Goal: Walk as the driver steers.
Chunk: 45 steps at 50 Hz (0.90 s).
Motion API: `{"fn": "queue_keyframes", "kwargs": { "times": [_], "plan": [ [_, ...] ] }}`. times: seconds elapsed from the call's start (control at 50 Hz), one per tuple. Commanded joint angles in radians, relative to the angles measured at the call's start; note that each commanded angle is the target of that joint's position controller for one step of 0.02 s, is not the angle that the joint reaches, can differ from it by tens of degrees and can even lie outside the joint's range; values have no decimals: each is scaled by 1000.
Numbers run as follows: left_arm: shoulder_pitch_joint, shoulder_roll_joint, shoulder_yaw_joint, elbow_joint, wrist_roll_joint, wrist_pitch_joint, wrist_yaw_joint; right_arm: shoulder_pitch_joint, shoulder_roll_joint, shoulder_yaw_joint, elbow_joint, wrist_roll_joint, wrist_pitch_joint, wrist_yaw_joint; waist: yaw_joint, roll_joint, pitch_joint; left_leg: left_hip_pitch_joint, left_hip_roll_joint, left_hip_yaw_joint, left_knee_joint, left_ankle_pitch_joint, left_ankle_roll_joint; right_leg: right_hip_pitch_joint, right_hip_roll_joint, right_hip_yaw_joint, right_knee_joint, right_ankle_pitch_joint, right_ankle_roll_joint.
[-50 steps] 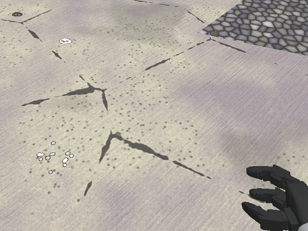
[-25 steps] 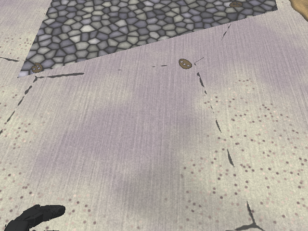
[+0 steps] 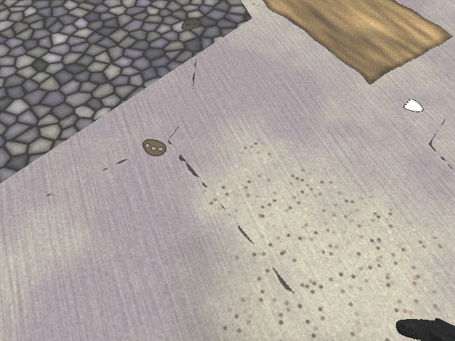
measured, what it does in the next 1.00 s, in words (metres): steps on the spot, turning left: right foot, then left foot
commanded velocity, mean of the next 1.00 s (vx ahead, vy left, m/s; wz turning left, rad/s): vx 0.03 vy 0.00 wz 0.40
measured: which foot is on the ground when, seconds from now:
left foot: down 0.00-0.28, up 0.30-0.64, down 0.66-1.00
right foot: up 0.00-0.26, down 0.28-0.68, up 0.70-1.00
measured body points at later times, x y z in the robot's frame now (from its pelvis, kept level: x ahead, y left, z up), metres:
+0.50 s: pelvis +0.03 +0.00 +0.02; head +0.06 -0.01 +0.47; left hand +0.17 +0.27 -0.08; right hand +0.14 -0.29 -0.10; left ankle +0.03 +0.12 -0.66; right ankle +0.02 -0.11 -0.72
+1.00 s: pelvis +0.04 +0.04 +0.02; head +0.07 +0.08 +0.46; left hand +0.06 +0.38 -0.08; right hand +0.34 -0.14 -0.05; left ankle +0.02 +0.13 -0.72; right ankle +0.17 -0.08 -0.68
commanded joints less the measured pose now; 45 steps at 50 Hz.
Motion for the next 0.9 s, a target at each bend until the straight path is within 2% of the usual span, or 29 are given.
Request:
{"fn": "queue_keyframes", "kwargs": {
  "times": [0.02, 0.06, 0.1, 0.14, 0.2, 0.22, 0.26, 0.28, 0.3, 0.32, 0.34, 0.36, 0.38, 0.4, 0.44, 0.48, 0.54, 0.6, 0.64, 0.66, 0.68, 0.7, 0.72, 0.74, 0.76, 0.78, 0.8, 0.84, 0.9],
  "plan": [
    [68, 76, 24, -53, 8, 10, 11, -22, -142, -41, -64, -7, 4, -7, 0, 114, -154, 182, 224, -246, -229, -19, 156, -61, -65, -56, 3, 67, 16],
    [66, 36, 8, -48, 13, -3, 12, 11, -133, -42, -37, -3, 5, -2, -12, 129, -182, 224, 227, -206, -234, 34, 190, -36, -61, -70, -99, 47, 8],
    [42, 36, 2, -46, 22, -8, 10, 27, -139, -46, -20, 9, 6, 2, -24, 129, -205, 263, 270, -220, -237, 30, 225, -17, -77, -60, -191, 46, -2],
    [21, 36, -4, -43, 25, -8, 4, 20, -156, -51, -10, 18, 11, 5, -29, 140, -203, 248, 286, -214, -251, -35, 232, 39, -88, -65, -296, 66, -19],
    [16, 42, -8, -27, 23, -8, -11, 27, -172, -54, 11, 30, 20, 11, -37, 173, -182, 210, 285, -195, -263, -121, 225, 132, -81, -97, -457, 97, -43],
    [21, 27, -13, -16, 28, -9, -16, 45, -160, -48, 26, 35, 23, 14, -38, 174, -175, 187, 272, -202, -257, -153, 216, 181, -79, -98, -547, 117, -56],
    [88, -15, -21, 31, 40, -11, -27, 67, -118, -28, 56, 50, 28, 24, 5, 152, -153, 74, 220, -178, -239, -263, 150, 368, -58, -119, -829, 268, -104],
    [87, 26, -15, 27, 50, -13, -25, 108, -114, -24, 69, 51, 22, 33, -4, 124, -149, -16, 184, -159, -210, -296, 84, 469, -111, -65, -847, 304, -137],
    [80, 132, 10, 19, 68, -11, -17, 105, -93, -20, 42, 39, 10, 44, -26, -63, -147, -93, 90, -58, -74, -333, 16, 455, -281, 95, -859, 283, -210],
    [48, 146, 24, 26, 75, -13, -16, 42, -131, -36, 18, 47, 5, 39, 1, -192, -118, -56, 28, 35, 86, -367, -20, 261, -388, 175, -950, 225, -295],
    [-10, 144, 24, 6, 81, -25, -9, 30, -186, -58, 16, 51, 10, 33, 4, -191, -75, -56, 32, 27, 274, -397, -38, 206, -407, 172, -976, 276, -320],
    [-49, 109, 15, -3, 80, -39, -1, 67, -196, -73, 34, 56, 23, 25, -13, -184, -70, -98, 28, 15, 445, -423, -52, 210, -402, 136, -969, 406, -317],
    [-81, 74, 6, -11, 67, -53, 5, 119, -195, -82, 55, 57, 42, 13, -29, -171, -74, -138, 33, -6, 570, -428, -69, 235, -394, 92, -955, 517, -306],
    [-106, 47, -2, -13, 53, -63, 9, 153, -182, -85, 63, 53, 58, 7, -42, -156, -77, -174, 49, -25, 652, -409, -85, 268, -388, 46, -935, 604, -294],
    [-116, 28, -5, -10, 43, -63, 16, 148, -138, -76, 49, 57, 73, 5, -45, -124, -83, -221, 79, -6, 655, -347, -108, 327, -363, -36, -918, 648, -275],
    [-93, 34, 2, -2, 43, -51, 23, 92, -102, -61, 12, 60, 78, 19, -12, -116, -100, -222, 107, 29, 530, -291, -124, 394, -355, -87, -899, 639, -269],
    [-64, 86, 26, 6, 44, -37, 23, 50, -79, -46, -41, 59, 77, 52, 22, -131, -142, -109, 114, 80, 351, -306, -106, 410, -386, -134, -864, 700, -272],
    [-61, 120, 45, 15, 22, -42, 8, 81, -117, -62, -61, 59, 86, 66, 7, -145, -158, -18, 94, 126, 229, -296, -61, 403, -427, -156, -816, 744, -253],
    [-83, 109, 48, 22, -2, -52, -5, 136, -129, -77, -54, 56, 98, 61, -38, -120, -160, 106, 64, 150, 69, -181, -11, 349, -418, -217, -719, 696, -189],
    [-33, 80, 45, 46, -1, -60, -15, 194, -164, -97, -38, 51, 98, 44, -58, -41, -179, 237, 42, 107, -29, -46, 31, 275, -365, -275, -590, 605, -127],
    [-31, 45, 37, 23, 34, -68, -20, 263, -307, -139, -43, 49, 93, 20, -72, 225, -190, 455, 225, -194, -80, 429, 135, -4, -247, -345, -288, 272, -23],
    [-156, -3, 14, -64, 61, -74, -12, 258, -374, -145, -68, 10, 70, 25, -93, 388, -252, 503, 421, -584, -132, 496, 365, -267, -73, -200, -66, -188, 29],
    [-204, 53, 29, -53, 52, -72, -8, 253, -306, -128, -72, 8, 45, 38, -134, 195, -281, 510, 418, -519, -159, 394, 372, -291, -95, -62, 33, -184, 14],
    [-211, 44, 29, -55, 32, -73, -4, 218, -281, -117, -67, 18, 29, 32, -101, 153, -233, 455, 366, -441, -158, 302, 320, -293, -101, -37, 28, -101, -12],
    [-180, 46, 32, -33, 33, -73, 6, 156, -257, -113, -73, 42, 28, 22, -62, 82, -188, 405, 305, -373, -156, 222, 261, -291, -117, -28, -31, -9, -18],
    [-160, 67, 40, -24, 42, -71, 16, 91, -230, -103, -87, 58, 37, 10, -33, 85, -169, 357, 273, -337, -156, 189, 225, -269, -122, -23, -96, 67, -17],
    [-142, 61, 41, -14, 46, -72, 14, 63, -222, -97, -101, 54, 45, 0, -17, 109, -174, 299, 240, -316, -157, 204, 213, -207, -102, -34, -109, 117, -8],
    [-110, 37, 34, 2, 41, -77, 6, 59, -223, -98, -109, 44, 55, -12, -9, 113, -196, 281, 209, -310, -151, 191, 208, -164, -65, -36, -188, 174, 10],
    [-134, 16, 23, 4, 33, -81, 1, 72, -241, -107, -109, 51, 61, -23, -25, 123, -197, 275, 188, -362, -141, 87, 198, -132, -29, -15, -358, 210, 24]
  ]
}}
